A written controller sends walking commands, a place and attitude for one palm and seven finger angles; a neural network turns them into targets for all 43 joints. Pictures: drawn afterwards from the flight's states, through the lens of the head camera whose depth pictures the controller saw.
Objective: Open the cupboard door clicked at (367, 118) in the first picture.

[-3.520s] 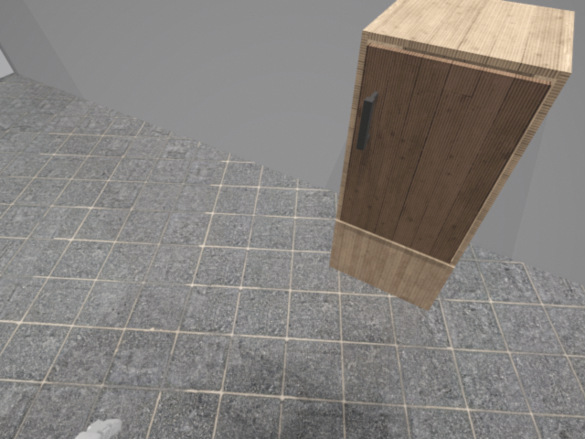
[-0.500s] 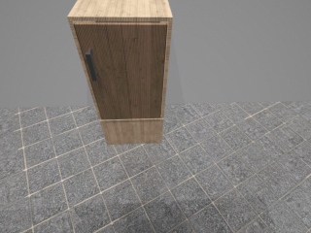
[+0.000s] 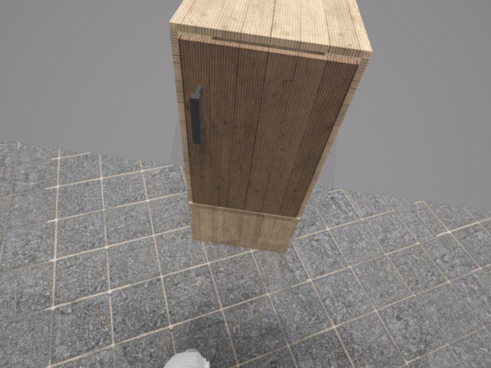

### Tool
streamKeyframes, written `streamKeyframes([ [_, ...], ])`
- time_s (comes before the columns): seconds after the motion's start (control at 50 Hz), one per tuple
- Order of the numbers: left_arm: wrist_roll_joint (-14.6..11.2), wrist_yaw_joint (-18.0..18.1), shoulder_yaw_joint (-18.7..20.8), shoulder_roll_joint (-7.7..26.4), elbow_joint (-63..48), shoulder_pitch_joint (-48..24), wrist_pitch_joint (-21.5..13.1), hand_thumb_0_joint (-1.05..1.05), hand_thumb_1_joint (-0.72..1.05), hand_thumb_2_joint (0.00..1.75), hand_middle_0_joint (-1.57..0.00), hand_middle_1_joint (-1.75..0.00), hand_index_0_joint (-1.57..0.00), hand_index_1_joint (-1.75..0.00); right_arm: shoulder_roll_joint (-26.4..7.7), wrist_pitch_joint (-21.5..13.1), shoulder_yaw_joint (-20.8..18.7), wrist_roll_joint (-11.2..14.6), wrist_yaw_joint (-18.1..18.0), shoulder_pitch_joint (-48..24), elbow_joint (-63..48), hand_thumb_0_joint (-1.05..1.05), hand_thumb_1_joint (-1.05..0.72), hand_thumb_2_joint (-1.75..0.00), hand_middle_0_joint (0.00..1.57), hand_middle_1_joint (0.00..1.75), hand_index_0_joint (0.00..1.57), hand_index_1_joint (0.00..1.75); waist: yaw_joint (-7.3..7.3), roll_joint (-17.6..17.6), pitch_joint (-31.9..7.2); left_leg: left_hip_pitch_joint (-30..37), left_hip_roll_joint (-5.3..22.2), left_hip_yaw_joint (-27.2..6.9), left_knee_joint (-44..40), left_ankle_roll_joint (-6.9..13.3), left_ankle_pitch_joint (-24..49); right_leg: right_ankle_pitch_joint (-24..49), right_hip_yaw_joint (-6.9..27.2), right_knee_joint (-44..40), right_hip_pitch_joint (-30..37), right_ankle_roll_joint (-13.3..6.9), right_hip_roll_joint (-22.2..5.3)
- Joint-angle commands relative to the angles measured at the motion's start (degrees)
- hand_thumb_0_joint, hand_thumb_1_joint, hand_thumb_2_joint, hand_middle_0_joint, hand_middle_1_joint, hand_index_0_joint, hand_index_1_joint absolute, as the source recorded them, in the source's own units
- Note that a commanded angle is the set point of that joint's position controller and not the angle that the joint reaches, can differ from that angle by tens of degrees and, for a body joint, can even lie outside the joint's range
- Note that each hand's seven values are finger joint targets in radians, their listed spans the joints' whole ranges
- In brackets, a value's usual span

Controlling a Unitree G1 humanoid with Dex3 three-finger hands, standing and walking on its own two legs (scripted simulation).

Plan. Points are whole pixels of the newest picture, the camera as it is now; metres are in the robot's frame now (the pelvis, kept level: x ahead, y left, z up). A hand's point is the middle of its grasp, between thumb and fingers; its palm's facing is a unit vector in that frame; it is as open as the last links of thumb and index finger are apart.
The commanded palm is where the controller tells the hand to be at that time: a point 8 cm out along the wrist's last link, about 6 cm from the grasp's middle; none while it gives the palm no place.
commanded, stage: take the last steps up to it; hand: left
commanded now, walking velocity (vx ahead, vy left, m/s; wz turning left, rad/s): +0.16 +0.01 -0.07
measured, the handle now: (198, 115) +0.65 +0.18 +0.00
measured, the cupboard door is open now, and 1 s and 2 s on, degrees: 0 0 0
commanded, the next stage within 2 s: come to a stop and stand still in 0.02 s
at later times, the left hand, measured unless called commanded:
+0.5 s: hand (156, 334) +0.19 +0.18 -0.15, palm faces -0.02 -0.96 -0.26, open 7.4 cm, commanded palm none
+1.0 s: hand out of the picture +0.07 +0.20 -0.16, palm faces +0.09 -0.97 -0.21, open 7.4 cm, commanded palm none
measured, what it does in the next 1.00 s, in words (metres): steps on the spot: right foot, then left foot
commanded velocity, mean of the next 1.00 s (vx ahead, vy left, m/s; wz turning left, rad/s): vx -0.06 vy -0.01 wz -0.01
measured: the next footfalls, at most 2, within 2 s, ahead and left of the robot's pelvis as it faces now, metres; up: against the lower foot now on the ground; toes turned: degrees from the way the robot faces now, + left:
right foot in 0.48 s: +0.16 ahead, -0.12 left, +0.00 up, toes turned -7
left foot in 0.96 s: +0.05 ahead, +0.13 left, +0.00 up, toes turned +0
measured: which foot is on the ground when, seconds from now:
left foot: down 0.00-0.50, up 0.52-0.94, down 0.96-1.00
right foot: up 0.00-0.46, down 0.48-0.96, up 0.98-1.00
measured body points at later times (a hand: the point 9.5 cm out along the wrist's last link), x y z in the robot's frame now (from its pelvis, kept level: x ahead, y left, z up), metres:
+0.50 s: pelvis +0.10 -0.01 +0.01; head +0.14 -0.04 +0.46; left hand +0.19 +0.23 -0.13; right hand +0.09 -0.22 -0.16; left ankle +0.08 +0.10 -0.71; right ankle +0.12 -0.11 -0.72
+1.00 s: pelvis +0.04 +0.01 +0.02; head +0.04 +0.02 +0.47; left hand +0.06 +0.25 -0.14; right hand +0.09 -0.24 -0.12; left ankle +0.01 +0.13 -0.72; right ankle +0.12 -0.11 -0.71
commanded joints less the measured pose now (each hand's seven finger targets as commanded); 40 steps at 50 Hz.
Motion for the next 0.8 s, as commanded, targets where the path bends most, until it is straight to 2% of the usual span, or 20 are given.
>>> streamKeyframes([
  [0.0,-0.64,-0.11,0.58,4.05,-6.67,-4.16,-1.56,0.00,0.90,0.90,-0.20,-0.30,-0.20,-0.30,-11.43,0.06,-2.00,0.70,-2.98,16.41,3.20,0.00,-0.90,-0.90,0.20,0.30,0.20,0.30,-7.10,15.48,-7.14,26.88,18.53,-23.68,-24.10,6.72,12.16,2.01,4.96,34.91,-30.07,-3.53,1.88],
  [0.02,-0.45,-0.56,0.70,3.68,-6.26,-4.71,-1.70,0.00,0.90,0.90,-0.20,-0.30,-0.20,-0.30,-8.71,-0.48,-0.93,0.51,-3.01,12.72,2.11,0.00,-0.90,-0.90,0.20,0.30,0.20,0.30,-5.49,9.96,-4.74,23.37,16.69,-18.94,-22.93,6.70,17.27,5.93,5.39,33.86,-29.58,-3.18,0.61],
  [0.04,-0.18,-0.81,0.69,3.00,-5.20,-4.40,-1.46,0.00,0.90,0.90,-0.20,-0.30,-0.20,-0.30,-6.57,-1.04,-0.17,0.48,-3.08,10.90,1.99,0.00,-0.90,-0.90,0.20,0.30,0.20,0.30,-4.22,7.36,-3.46,19.87,14.29,-13.95,-22.96,5.56,22.94,8.87,5.54,31.77,-26.96,-2.67,-0.03],
  [0.08,-0.13,-0.75,0.37,1.34,-4.02,-1.38,-0.42,0.00,0.90,0.90,-0.20,-0.30,-0.20,-0.30,-5.09,-1.75,0.40,0.82,-3.29,9.28,2.62,0.00,-0.90,-0.90,0.20,0.30,0.20,0.30,-1.95,8.06,-4.09,16.46,12.50,-7.88,-24.08,4.77,27.60,10.48,4.80,27.34,-22.79,-1.48,-0.06],
  [0.1,-0.06,-0.52,0.35,0.95,-3.70,-0.44,0.24,0.00,0.90,0.90,-0.20,-0.30,-0.20,-0.30,-4.29,-1.70,0.68,0.99,-3.36,8.64,2.81,0.00,-0.90,-0.90,0.20,0.30,0.20,0.30,-1.21,9.07,-3.43,14.95,12.01,-6.79,-25.05,5.11,27.82,11.34,4.52,25.47,-21.81,-1.17,0.08],
  [0.16,-0.34,0.40,-0.25,-0.22,-3.50,-0.30,1.72,0.00,0.90,0.90,-0.20,-0.30,-0.20,-0.30,-3.07,-1.15,0.98,0.94,-4.02,6.91,2.99,0.00,-0.90,-0.90,0.20,0.30,0.20,0.30,-0.08,4.48,-2.90,13.35,11.95,-5.05,-23.75,5.26,40.73,14.27,5.34,15.32,-17.77,-0.10,1.08],
  [0.18,-0.31,0.64,-0.41,-0.29,-3.77,-0.61,2.14,0.00,0.90,0.90,-0.20,-0.30,-0.20,-0.30,-4.04,-0.84,1.06,0.89,-4.19,6.28,2.94,0.00,-0.90,-0.90,0.20,0.30,0.20,0.30,0.10,4.96,-3.04,14.27,12.20,-4.35,-22.81,5.22,43.46,14.92,5.01,12.15,-17.23,0.02,1.52],
  [0.26,0.00,1.06,0.25,2.89,-6.75,-6.00,3.71,0.00,0.90,0.90,-0.20,-0.30,-0.20,-0.30,-5.72,1.39,-0.13,0.84,-4.80,7.23,3.81,0.00,-0.90,-0.90,0.20,0.30,0.20,0.30,-1.79,9.08,-0.20,15.92,14.02,-6.31,-20.16,6.07,44.71,11.80,3.85,6.33,-17.58,-0.43,3.02],
  [0.32,0.09,1.16,0.79,3.35,-9.10,-9.78,4.13,0.00,0.90,0.90,-0.20,-0.30,-0.20,-0.30,-6.51,2.60,-1.14,0.34,-5.02,8.12,4.21,0.00,-0.90,-0.90,0.20,0.30,0.20,0.30,-2.97,10.96,1.21,17.48,15.03,-8.03,-18.51,6.93,44.95,7.96,4.02,4.78,-18.44,-1.27,3.85],
  [0.38,-0.05,1.17,1.16,3.85,-10.57,-10.59,3.78,0.00,0.90,0.90,-0.20,-0.30,-0.20,-0.30,-7.48,3.29,-1.91,0.18,-4.89,7.35,3.94,0.00,-0.90,-0.90,0.20,0.30,0.20,0.30,-2.60,10.49,-0.08,19.56,15.18,-9.02,-15.40,6.23,44.99,9.10,3.87,-1.59,-16.48,-2.05,4.10],
  [0.42,-0.01,1.09,1.35,4.39,-10.24,-9.15,3.11,0.00,0.90,0.90,-0.20,-0.30,-0.20,-0.30,-7.43,3.69,-2.27,0.46,-4.53,7.20,3.89,0.00,-0.90,-0.90,0.20,0.30,0.20,0.30,-1.68,9.22,-2.52,19.33,12.43,-7.40,-11.24,3.82,39.20,18.15,2.76,-10.62,-11.29,-1.95,4.28],
  [0.44,0.14,1.13,1.56,5.63,-9.94,-7.56,2.46,0.00,0.90,0.90,-0.20,-0.30,-0.20,-0.30,-6.82,3.85,-2.36,0.73,-4.29,7.66,3.76,0.00,-0.90,-0.90,0.20,0.30,0.20,0.30,-1.15,5.60,-4.87,18.64,9.30,-4.97,-6.43,1.37,31.47,32.06,3.62,-16.40,-7.09,-1.97,2.43],
  [0.46,0.60,1.60,2.01,9.43,-9.97,-6.72,1.63,0.00,0.90,0.90,-0.20,-0.30,-0.20,-0.30,-4.20,4.00,-2.17,1.19,-3.93,10.07,3.29,0.00,-0.90,-0.90,0.20,0.30,0.20,0.30,-1.99,-4.82,-8.59,11.43,3.43,-1.21,3.17,-1.88,14.37,57.40,13.15,-15.88,0.62,-5.39,-6.52],
  [0.48,0.29,1.87,2.35,11.82,-9.44,-5.22,1.37,0.00,0.90,0.90,-0.20,-0.30,-0.20,-0.30,-1.74,4.24,-1.65,1.61,-3.74,8.47,1.60,0.00,-0.90,-0.90,0.20,0.30,0.20,0.30,-0.64,-11.81,-9.98,3.06,-4.12,-1.05,13.33,-3.85,-21.43,80.91,20.08,-14.71,4.79,-12.59,-15.94],
  [0.5,-0.13,2.07,2.03,11.08,-9.71,-5.16,1.48,0.00,0.90,0.90,-0.20,-0.30,-0.20,-0.30,-1.85,5.33,-1.72,1.74,-4.13,6.67,1.64,0.00,-0.90,-0.90,0.20,0.30,0.20,0.30,0.03,-8.48,-11.11,3.27,-4.21,-7.47,21.09,-3.55,-24.41,78.92,17.87,-15.92,2.81,-15.26,-16.54],
  [0.52,-0.08,2.40,2.30,10.22,-10.33,-7.97,1.46,0.00,0.90,0.90,-0.20,-0.30,-0.20,-0.30,-1.54,5.93,-1.58,1.61,-4.03,6.48,1.78,0.00,-0.90,-0.90,0.20,0.30,0.20,0.30,-0.84,-10.32,-11.45,1.74,-3.65,-9.85,25.57,-3.63,-22.56,71.02,17.08,-17.10,1.16,-15.36,-14.76],
  [0.56,-0.27,2.67,1.96,8.70,-12.07,-12.63,1.88,0.00,0.90,0.90,-0.20,-0.30,-0.20,-0.30,-2.40,6.21,-1.91,1.39,-3.66,6.53,2.35,0.00,-0.90,-0.90,0.20,0.30,0.20,0.30,-2.11,-4.01,-8.79,-0.41,-3.20,-10.11,30.64,-4.29,-16.60,60.97,14.52,-17.55,-0.74,-14.15,-11.73],
  [0.6,-0.30,2.63,1.80,8.66,-12.30,-12.51,1.49,0.00,0.90,0.90,-0.20,-0.30,-0.20,-0.30,-2.59,6.55,-1.78,1.06,-3.09,5.72,2.36,0.00,-0.90,-0.90,0.20,0.30,0.20,0.30,-2.00,-1.74,-7.75,-1.10,-3.32,-9.99,30.26,-5.22,-12.73,55.43,12.99,-18.74,-2.15,-12.45,-10.14],
  [0.68,-0.02,2.49,2.19,9.85,-11.93,-11.59,1.37,0.00,0.90,0.90,-0.20,-0.30,-0.20,-0.30,-3.72,6.85,-1.64,0.68,-2.47,4.98,1.62,0.00,-0.90,-0.90,0.20,0.30,0.20,0.30,-1.07,-5.03,-6.09,-1.17,-2.65,-9.62,24.19,-6.32,-10.38,40.13,13.82,-22.33,-2.53,-11.97,-10.36],
  [0.78,0.71,1.81,2.58,11.07,-11.33,-10.31,1.64,0.00,0.90,0.90,-0.20,-0.30,-0.20,-0.30,-3.53,5.90,-0.87,0.83,-1.85,3.34,0.16,0.00,-0.90,-0.90,0.20,0.30,0.20,0.30,0.29,-7.35,-4.69,4.20,-2.43,-7.12,7.71,-5.30,-12.39,18.75,16.65,-26.98,-4.76,-11.62,-9.53],
])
